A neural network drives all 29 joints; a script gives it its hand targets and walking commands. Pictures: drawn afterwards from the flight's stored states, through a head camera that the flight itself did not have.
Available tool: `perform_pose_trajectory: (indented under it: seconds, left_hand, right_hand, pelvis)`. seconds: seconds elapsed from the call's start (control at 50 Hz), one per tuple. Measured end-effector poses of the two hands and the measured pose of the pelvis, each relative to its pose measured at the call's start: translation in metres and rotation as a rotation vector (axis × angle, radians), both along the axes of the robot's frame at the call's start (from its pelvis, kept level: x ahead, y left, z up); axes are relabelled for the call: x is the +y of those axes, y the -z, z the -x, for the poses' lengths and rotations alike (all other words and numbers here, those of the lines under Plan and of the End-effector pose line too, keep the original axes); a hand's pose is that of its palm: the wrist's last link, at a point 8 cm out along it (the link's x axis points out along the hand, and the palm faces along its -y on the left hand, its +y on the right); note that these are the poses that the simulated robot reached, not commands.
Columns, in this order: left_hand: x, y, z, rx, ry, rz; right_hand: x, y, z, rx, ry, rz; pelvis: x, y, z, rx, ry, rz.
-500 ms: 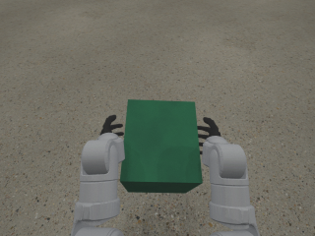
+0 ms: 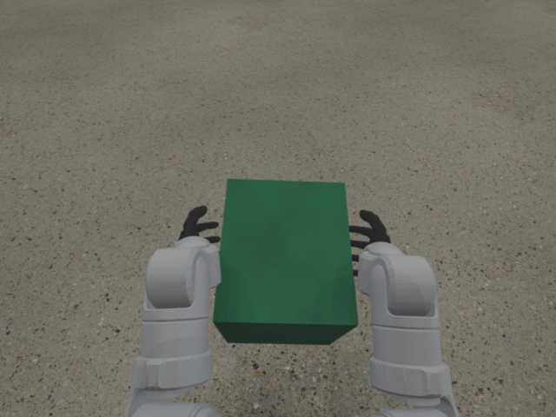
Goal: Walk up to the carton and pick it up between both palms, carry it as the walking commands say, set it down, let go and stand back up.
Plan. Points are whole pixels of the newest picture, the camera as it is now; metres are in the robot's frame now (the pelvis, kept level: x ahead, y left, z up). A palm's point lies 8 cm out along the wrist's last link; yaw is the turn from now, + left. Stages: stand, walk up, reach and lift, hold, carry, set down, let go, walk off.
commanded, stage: carry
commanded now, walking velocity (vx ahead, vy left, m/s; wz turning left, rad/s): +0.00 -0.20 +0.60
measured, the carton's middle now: (282, 268) +0.34 +0.00 +0.01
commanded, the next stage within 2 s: none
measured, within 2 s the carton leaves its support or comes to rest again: neither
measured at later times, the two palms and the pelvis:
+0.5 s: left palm (142, 336) +0.22 +0.17 +0.06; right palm (328, 274) +0.29 -0.06 +0.07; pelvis -0.04 -0.05 +0.00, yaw +20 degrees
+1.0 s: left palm (247, 369) +0.17 +0.04 +0.10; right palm (398, 271) +0.30 -0.16 +0.07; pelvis -0.03 -0.23 +0.01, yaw +39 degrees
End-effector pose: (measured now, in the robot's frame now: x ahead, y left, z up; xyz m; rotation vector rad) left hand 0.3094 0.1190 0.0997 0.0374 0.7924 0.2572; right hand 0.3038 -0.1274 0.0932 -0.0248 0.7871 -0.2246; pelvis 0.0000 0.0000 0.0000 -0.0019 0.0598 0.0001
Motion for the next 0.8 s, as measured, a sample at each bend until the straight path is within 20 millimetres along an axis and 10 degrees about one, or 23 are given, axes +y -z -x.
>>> perform_pose_trajectory:
  seconds: [0.38, 0.54, 0.8]
  left_hand:
    - [0.069, 0.054, 0.081, 0.140, -0.293, 0.081]
    - [0.044, 0.030, 0.097, 0.026, -0.367, 0.073]
    - [-0.053, 0.011, 0.111, 0.069, -0.461, -0.076]
  right_hand:
    - [0.078, 0.038, 0.009, 0.142, -0.298, 0.083]
    - [0.056, 0.018, 0.009, 0.040, -0.362, 0.035]
    - [-0.029, 0.035, 0.003, 0.079, -0.467, -0.085]
  pelvis:
    - [-0.022, -0.003, 0.039, 0.052, -0.295, 0.059]
    - [-0.066, -0.002, 0.045, 0.031, -0.363, 0.037]
    - [-0.176, -0.003, 0.036, 0.031, -0.508, -0.080]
